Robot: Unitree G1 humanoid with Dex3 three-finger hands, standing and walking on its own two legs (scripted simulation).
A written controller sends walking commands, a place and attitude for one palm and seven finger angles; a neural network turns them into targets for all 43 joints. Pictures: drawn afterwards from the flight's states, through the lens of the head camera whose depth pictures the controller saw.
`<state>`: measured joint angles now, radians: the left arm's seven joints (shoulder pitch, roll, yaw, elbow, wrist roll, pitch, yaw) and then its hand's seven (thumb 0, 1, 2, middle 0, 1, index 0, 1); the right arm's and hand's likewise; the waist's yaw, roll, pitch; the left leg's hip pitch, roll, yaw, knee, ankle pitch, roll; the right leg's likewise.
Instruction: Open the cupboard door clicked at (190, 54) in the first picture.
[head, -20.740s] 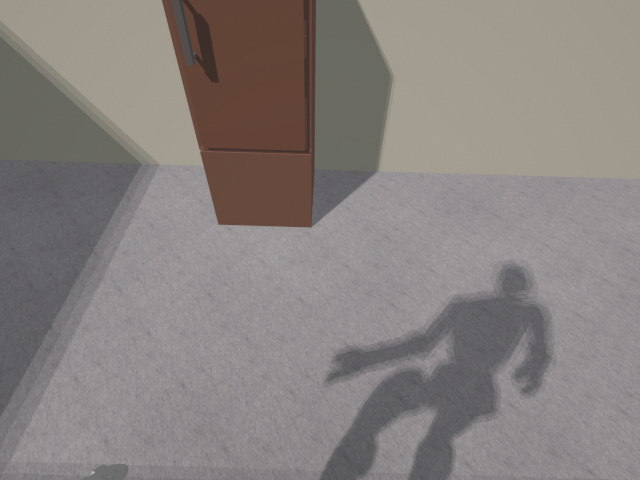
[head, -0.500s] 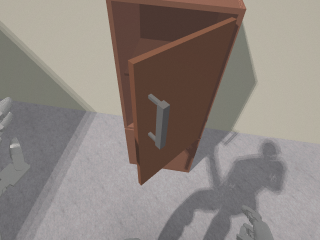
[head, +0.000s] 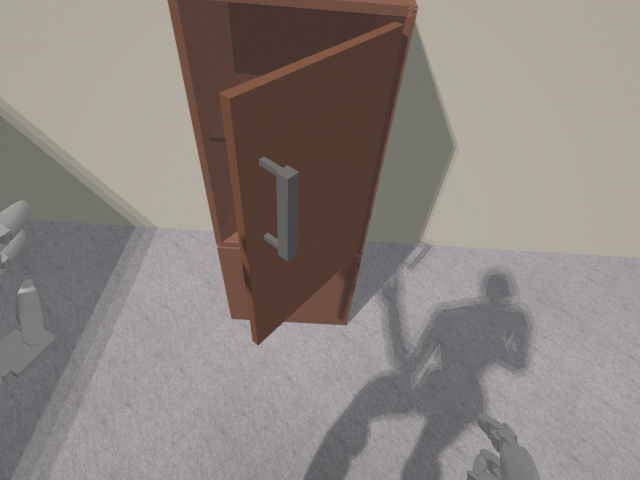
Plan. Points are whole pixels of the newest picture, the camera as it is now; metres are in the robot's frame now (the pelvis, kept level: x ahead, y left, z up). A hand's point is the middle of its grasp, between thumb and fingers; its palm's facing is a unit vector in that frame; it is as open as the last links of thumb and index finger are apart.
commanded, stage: stop stepping back and stand still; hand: left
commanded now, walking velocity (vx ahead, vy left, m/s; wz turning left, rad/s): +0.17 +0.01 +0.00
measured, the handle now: (277, 211) +0.47 +0.09 +0.07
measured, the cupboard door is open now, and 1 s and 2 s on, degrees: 51 51 51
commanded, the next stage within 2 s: let the arm hang, fingers relaxed in 0.86 s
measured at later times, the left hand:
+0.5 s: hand (2, 397) +0.15 +0.26 +0.17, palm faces +0.47 -0.77 -0.42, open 7.4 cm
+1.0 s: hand (41, 410) +0.15 +0.25 +0.14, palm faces +0.34 -0.81 -0.48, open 7.4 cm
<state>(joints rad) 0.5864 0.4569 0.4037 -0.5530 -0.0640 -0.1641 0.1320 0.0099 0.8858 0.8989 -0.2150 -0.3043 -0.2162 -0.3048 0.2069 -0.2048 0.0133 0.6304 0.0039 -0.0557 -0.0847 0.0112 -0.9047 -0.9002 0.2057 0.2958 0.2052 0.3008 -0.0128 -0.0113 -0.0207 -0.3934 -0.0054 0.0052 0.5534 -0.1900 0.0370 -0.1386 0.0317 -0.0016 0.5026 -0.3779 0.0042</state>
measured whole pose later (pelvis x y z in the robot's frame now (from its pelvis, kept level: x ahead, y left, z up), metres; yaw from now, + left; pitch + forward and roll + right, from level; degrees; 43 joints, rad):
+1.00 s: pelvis -0.05 -0.01 +0.01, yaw +2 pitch +0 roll -1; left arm 0.49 0.42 0.31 -0.32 -0.01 -0.21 0.10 0.01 0.89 0.90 -0.21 -0.30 -0.21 -0.30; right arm 0.19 -0.24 0.00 0.68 0.00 -0.15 -0.04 0.01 -0.91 -0.90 0.20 0.30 0.20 0.30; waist 0.01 0.02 -0.01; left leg -0.32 -0.02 -0.05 0.47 -0.15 0.01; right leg -0.14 0.06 -0.02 0.41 -0.26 -0.04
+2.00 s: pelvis -0.04 -0.03 +0.01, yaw +3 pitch -2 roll +0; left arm 0.29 0.11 0.01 1.13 0.01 0.00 0.04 0.01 0.93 0.90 -0.20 -0.30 -0.20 -0.30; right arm 0.31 -0.11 0.00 1.13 -0.03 0.02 -0.05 0.00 -0.91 -0.90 0.20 0.29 0.20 0.30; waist -0.01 0.01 0.03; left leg -0.26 -0.03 -0.07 0.46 -0.16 0.00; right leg -0.10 0.05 -0.05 0.45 -0.31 -0.06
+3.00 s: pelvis -0.02 -0.04 +0.01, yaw -1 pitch -2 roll +0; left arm 0.30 0.12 0.04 1.12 0.01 0.03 0.03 0.00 0.91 0.90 -0.20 -0.30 -0.20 -0.30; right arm 0.25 -0.14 -0.02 1.12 -0.02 0.04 -0.06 0.00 -0.91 -0.90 0.20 0.29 0.20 0.30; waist 0.01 0.02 0.07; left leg -0.24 0.02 -0.02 0.52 -0.24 -0.02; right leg -0.08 0.09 0.01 0.45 -0.33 -0.08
